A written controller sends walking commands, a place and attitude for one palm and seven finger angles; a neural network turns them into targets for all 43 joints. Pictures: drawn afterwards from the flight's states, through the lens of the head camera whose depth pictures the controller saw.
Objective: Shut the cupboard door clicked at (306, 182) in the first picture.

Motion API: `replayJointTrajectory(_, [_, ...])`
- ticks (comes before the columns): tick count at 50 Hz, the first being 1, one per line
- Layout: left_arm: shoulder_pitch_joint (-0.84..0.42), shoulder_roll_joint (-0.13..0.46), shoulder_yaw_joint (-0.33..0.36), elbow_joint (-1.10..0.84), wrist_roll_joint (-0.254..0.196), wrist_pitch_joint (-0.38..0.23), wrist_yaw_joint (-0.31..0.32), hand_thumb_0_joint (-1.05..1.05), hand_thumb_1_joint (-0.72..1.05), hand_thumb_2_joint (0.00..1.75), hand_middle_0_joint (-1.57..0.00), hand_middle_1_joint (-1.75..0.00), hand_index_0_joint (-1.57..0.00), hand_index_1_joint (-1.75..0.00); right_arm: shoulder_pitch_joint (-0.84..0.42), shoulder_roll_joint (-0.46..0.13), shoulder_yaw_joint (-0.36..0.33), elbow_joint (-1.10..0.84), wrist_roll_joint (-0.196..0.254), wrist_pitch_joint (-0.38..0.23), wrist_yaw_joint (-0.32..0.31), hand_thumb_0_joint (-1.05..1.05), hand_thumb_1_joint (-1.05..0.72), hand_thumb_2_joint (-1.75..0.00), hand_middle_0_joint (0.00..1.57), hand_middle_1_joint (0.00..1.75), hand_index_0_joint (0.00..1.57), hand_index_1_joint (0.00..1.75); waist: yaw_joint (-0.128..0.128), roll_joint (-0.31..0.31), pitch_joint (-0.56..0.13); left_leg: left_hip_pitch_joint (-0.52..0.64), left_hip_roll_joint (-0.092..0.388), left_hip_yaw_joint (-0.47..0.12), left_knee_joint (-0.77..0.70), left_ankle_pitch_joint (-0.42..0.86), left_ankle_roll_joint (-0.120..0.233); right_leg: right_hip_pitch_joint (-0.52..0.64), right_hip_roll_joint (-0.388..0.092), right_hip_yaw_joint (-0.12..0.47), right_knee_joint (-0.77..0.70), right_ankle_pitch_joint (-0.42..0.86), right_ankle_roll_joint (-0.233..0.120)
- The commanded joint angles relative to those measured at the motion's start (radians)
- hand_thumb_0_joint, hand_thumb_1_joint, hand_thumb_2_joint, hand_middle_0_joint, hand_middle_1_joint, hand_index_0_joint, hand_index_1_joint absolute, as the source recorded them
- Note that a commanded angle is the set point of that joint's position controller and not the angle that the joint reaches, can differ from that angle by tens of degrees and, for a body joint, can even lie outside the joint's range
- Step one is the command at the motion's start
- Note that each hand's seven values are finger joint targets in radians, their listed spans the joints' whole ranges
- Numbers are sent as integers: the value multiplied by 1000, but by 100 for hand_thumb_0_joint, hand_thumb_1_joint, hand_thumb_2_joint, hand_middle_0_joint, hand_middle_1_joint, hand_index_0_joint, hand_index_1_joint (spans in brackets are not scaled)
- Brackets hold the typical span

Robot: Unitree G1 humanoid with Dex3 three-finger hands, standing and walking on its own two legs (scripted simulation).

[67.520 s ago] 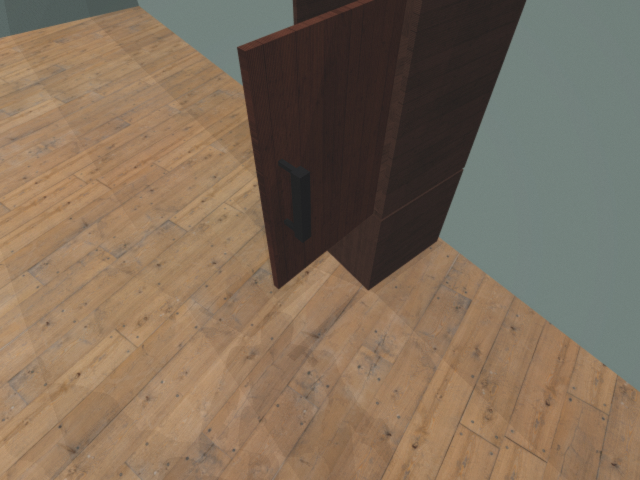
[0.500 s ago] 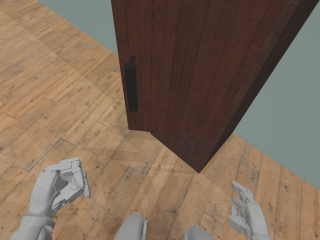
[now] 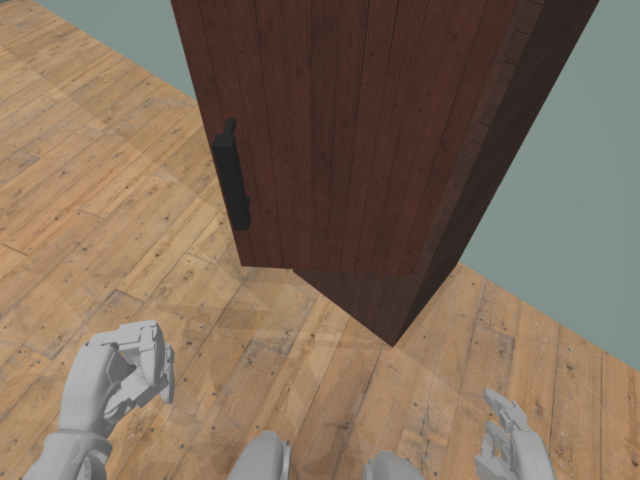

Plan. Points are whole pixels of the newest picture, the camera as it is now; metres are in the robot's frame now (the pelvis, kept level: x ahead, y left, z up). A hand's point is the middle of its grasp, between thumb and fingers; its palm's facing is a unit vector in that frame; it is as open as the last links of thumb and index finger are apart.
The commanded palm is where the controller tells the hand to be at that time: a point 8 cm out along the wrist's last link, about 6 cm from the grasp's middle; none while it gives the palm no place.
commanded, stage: raise the hand and make a fist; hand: left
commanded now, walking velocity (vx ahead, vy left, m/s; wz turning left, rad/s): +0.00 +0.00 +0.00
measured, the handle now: (236, 177) +0.53 +0.16 +0.05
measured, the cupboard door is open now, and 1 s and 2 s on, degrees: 37 37 37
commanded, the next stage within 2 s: bring the fist close to the handle in 0.14 s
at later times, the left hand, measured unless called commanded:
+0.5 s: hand (189, 334) +0.27 +0.17 +0.06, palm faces -0.05 -1.00 -0.02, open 3.1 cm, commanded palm +0.26 +0.22 +0.06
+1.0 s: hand (234, 261) +0.37 +0.14 +0.06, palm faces -0.04 -1.00 -0.01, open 3.1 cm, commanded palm +0.36 +0.19 +0.06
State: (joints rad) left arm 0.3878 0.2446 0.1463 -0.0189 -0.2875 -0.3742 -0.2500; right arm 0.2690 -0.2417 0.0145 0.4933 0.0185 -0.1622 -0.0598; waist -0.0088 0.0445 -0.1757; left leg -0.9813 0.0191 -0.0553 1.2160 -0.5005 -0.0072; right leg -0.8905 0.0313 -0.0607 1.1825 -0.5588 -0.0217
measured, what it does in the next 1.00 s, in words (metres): stands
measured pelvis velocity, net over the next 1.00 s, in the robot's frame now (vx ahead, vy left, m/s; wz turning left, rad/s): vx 0.01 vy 0.01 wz -0.02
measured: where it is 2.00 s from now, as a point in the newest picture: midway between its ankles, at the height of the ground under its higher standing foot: outside the picture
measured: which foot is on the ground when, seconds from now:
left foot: down 0.00-1.00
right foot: down 0.00-1.00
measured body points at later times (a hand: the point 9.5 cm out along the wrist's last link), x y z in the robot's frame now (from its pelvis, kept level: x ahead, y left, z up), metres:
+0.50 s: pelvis +0.00 +0.00 +0.00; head +0.06 +0.00 +0.44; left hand +0.27 +0.22 +0.06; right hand +0.18 -0.23 -0.08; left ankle +0.05 +0.12 -0.64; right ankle +0.01 -0.11 -0.64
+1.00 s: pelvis +0.01 +0.01 +0.01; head +0.08 +0.01 +0.45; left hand +0.37 +0.19 +0.06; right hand +0.14 -0.24 -0.10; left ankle +0.05 +0.12 -0.64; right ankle +0.01 -0.11 -0.64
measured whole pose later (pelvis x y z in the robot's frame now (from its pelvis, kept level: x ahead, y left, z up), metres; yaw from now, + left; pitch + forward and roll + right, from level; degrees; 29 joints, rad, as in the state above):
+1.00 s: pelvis +0.01 +0.01 +0.01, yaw -1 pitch +17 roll -2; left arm -0.23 0.19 0.09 0.47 -0.16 -0.37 -0.08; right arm 0.26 -0.24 0.02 0.58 0.01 -0.07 -0.03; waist -0.05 0.03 -0.16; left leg -0.98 0.01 -0.02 1.16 -0.48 0.00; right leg -0.90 0.02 -0.02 1.14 -0.54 -0.01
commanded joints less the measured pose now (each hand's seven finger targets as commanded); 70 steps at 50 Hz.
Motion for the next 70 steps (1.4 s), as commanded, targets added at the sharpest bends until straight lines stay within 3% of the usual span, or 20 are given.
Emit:
replayJointTrajectory(1, [-53, 128, 81, -206, -15, -82, 5, 0, 90, 90, -130, -150, -130, -150, -65, -114, -53, -162, 1, -60, -7, 0, -90, -90, 20, 30, 20, 30, 7, -24, -178, 148, -27, 20, -152, 154, 34, 120, -8, 79, -223, 139, 4])
replayJointTrajectory(12, [-61, 119, 76, -200, -18, -74, -5, 0, 90, 90, -130, -150, -130, -150, -64, -114, -52, -166, 3, -48, -9, 0, -90, -90, 20, 30, 20, 30, 7, -21, -182, 158, -28, 20, -152, 168, 35, 122, -6, 72, -213, 177, 5])
replayJointTrajectory(14, [-153, 117, 55, -203, -13, -78, -2, 0, 90, 90, -130, -150, -130, -150, -57, -119, -48, -156, 1, -49, -13, 0, -90, -90, 20, 30, 20, 30, -16, -10, -162, 153, -27, 17, -139, 153, 39, 90, -1, 70, -210, 158, 4])
replayJointTrajectory(16, [-226, 113, 48, -172, -5, -80, 3, 0, 90, 90, -130, -150, -130, -150, -56, -121, -46, -143, 0, -52, -15, 0, -90, -90, 20, 30, 20, 30, -24, -29, -165, 144, -23, 13, -133, 135, 38, 68, -2, 69, -208, 130, 4])
replayJointTrajectory(18, [-295, 104, 31, -155, 6, -78, 9, 0, 90, 90, -130, -150, -130, -150, -59, -124, -46, -135, 0, -57, -16, 0, -90, -90, 20, 30, 20, 30, -26, 5, -175, 158, -23, 10, -141, 121, 37, 46, -1, 59, -202, 112, 0])
replayJointTrajectory(23, [-375, 107, 21, -108, 25, -31, 33, 0, 90, 90, -130, -150, -130, -150, -52, -127, -44, -127, 3, -48, -13, 0, -90, -90, 20, 30, 20, 30, -15, 6, -243, 209, -23, 8, -171, 159, 38, 90, -1, 45, -201, 171, 0])
replayJointTrajectory(24, [-371, 129, 47, -83, 28, -19, 41, 0, 90, 90, -130, -150, -130, -150, -46, -130, -44, -124, 1, -42, -13, 0, -90, -90, 20, 30, 20, 30, -5, -1, -249, 203, -24, 9, -171, 173, 39, 110, 2, 48, -201, 187, -2])
replayJointTrajectory(29, [-456, 108, 46, -6, 41, 0, 78, 0, 90, 90, -130, -150, -130, -150, -45, -126, -42, -115, -1, -17, -2, 0, -90, -90, 20, 30, 20, 30, -4, -15, -251, 223, -21, 10, -196, 207, 34, 134, -1, 35, -202, 238, -2])
replayJointTrajectory(33, [-538, 90, 26, 59, 62, -19, 99, 0, 90, 90, -130, -150, -130, -150, -43, -126, -45, -101, -1, 1, 7, 0, -90, -90, 20, 30, 20, 30, -16, -6, -234, 242, -17, 15, -208, 203, 29, 110, -3, 32, -208, 242, -1])
replayJointTrajectory(35, [-631, 73, -5, 96, 77, -28, 105, 0, 90, 90, -130, -150, -130, -150, -39, -130, -45, -87, -3, 7, 8, 0, -90, -90, 20, 30, 20, 30, -38, -11, -221, 246, -15, 9, -206, 190, 30, 81, -4, 28, -207, 228, -1])
replayJointTrajectory(41, [-760, 46, -28, 164, 96, -58, 133, 0, 90, 90, -130, -150, -130, -150, -24, -132, -53, -64, -7, 20, 16, 0, -90, -90, 20, 30, 20, 30, -34, 12, -293, 312, -12, 4, -217, 230, 24, 78, -6, 20, -196, 259, -6])
replayJointTrajectory(48, [-905, 59, -2, 303, 123, -68, 184, 0, 90, 90, -130, -150, -130, -150, -5, -131, -55, -34, -13, 55, 29, 0, -90, -90, 20, 30, 20, 30, -47, -19, -299, 292, -13, 20, -211, 248, 25, 95, -6, 32, -203, 303, 1])
replayJointTrajectory(49, [-933, 93, 29, 330, 127, -72, 190, 0, 90, 90, -130, -150, -130, -150, 8, -135, -56, -29, -12, 61, 27, 0, -90, -90, 20, 30, 20, 30, -47, -35, -295, 280, -11, 13, -213, 246, 24, 101, -3, 31, -200, 299, -1])
replayJointTrajectory(50, [-965, 73, 15, 350, 130, -76, 193, 0, 90, 90, -130, -150, -130, -150, 1, -131, -55, -26, -14, 65, 29, 0, -90, -90, 20, 30, 20, 30, -51, -24, -297, 279, -13, 19, -212, 231, 25, 93, -5, 35, -203, 290, 2])
replayJointTrajectory(53, [-1037, 92, 39, 415, 132, -95, 194, 0, 90, 90, -130, -150, -130, -150, 13, -131, -57, -13, -15, 75, 31, 0, -90, -90, 20, 30, 20, 30, -54, -32, -315, 263, -15, 27, -204, 233, 26, 110, -6, 46, -206, 306, 3])
replayJointTrajectory(55, [-1079, 93, 40, 440, 137, -108, 190, 0, 90, 90, -130, -150, -130, -150, 24, -132, -59, -3, -17, 79, 32, 0, -90, -90, 20, 30, 20, 30, -57, -1, -346, 284, -14, 27, -197, 260, 25, 104, -5, 45, -197, 332, 2])
replayJointTrajectory(62, [-1260, 94, 46, 611, 144, -127, 180, 0, 90, 90, -130, -150, -130, -150, 67, -138, -67, 36, -20, 95, 39, 0, -90, -90, 20, 30, 20, 30, -95, -39, -338, 252, -13, 25, -183, 236, 29, 71, -2, 52, -203, 322, 7])
replayJointTrajectory(65, [-1189, 132, 100, 619, 143, -140, 179, 0, 90, 90, -130, -150, -130, -150, 78, -141, -71, 24, -22, 103, 47, 0, -90, -90, 20, 30, 20, 30, -53, -3, -405, 281, -17, 31, -190, 286, 25, 113, -1, 50, -192, 365, 0])
replayJointTrajectory(67, [-1167, 103, 77, 597, 140, -146, 175, 0, 90, 90, -130, -150, -130, -150, 79, -135, -71, 15, -23, 112, 54, 0, -90, -90, 20, 30, 20, 30, -54, -14, -412, 273, -18, 41, -190, 301, 27, 135, -2, 54, -193, 392, 5])
replayJointTrajectory(70, [-1142, 119, 90, 583, 142, -153, 178, 0, 90, 90, -130, -150, -130, -150, 83, -136, -74, 9, -21, 123, 57, 0, -90, -90, 20, 30, 20, 30, -54, -42, -389, 258, -17, 47, -198, 291, 31, 148, 0, 58, -203, 397, 8])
